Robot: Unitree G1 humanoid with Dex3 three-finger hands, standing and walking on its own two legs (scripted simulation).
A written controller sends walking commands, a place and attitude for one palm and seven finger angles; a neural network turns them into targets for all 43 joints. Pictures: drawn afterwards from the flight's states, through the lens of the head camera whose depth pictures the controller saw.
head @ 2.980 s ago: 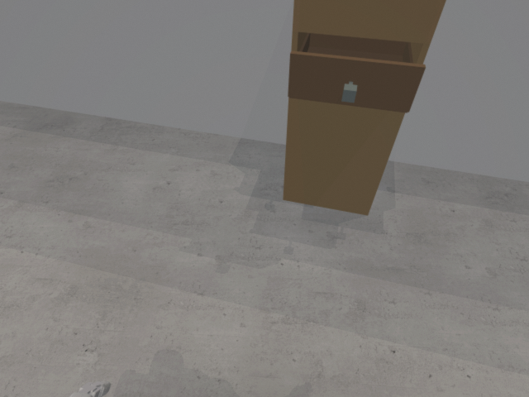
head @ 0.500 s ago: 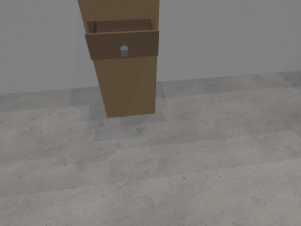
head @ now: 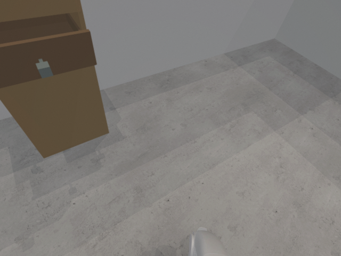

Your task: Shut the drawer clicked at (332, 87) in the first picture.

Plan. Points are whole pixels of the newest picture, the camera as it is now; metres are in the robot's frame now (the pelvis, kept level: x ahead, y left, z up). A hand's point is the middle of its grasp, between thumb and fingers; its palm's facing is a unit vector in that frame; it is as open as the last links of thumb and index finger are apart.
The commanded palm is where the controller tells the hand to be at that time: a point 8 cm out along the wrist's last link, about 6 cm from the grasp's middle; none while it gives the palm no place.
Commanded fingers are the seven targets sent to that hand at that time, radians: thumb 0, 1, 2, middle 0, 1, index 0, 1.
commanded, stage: walk to a spot facing it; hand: left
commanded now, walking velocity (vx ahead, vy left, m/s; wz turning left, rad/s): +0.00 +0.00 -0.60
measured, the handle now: (43, 66) +0.69 +0.48 -0.01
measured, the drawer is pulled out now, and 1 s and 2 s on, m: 0.16 0.16 0.16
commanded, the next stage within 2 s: turn to face it in 1.58 s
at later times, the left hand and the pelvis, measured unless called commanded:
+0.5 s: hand (113, 203) +0.28 +0.17 -0.16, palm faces -0.23 -0.95 -0.23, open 7.4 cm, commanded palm none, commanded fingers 0.00 0.90 0.90 -0.20 -0.30 -0.20 -0.30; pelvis +0.14 +0.00 -0.01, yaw -16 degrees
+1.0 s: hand (112, 184) +0.34 +0.19 -0.17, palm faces -0.53 -0.83 -0.19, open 7.4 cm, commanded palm none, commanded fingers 0.00 0.90 0.90 -0.20 -0.30 -0.20 -0.30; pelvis +0.18 +0.05 +0.00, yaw -36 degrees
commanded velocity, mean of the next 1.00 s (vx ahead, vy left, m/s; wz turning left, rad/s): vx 0.00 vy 0.00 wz -0.60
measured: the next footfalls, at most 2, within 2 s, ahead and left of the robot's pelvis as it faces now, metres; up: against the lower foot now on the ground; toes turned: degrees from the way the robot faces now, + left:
right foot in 0.14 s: +0.20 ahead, -0.09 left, +0.00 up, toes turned -14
left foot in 0.62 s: +0.26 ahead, +0.12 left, +0.00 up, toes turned -18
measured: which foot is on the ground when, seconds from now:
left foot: down 0.00-0.14, up 0.16-0.60, down 0.62-1.00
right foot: up 0.00-0.12, down 0.14-0.64, up 0.66-1.00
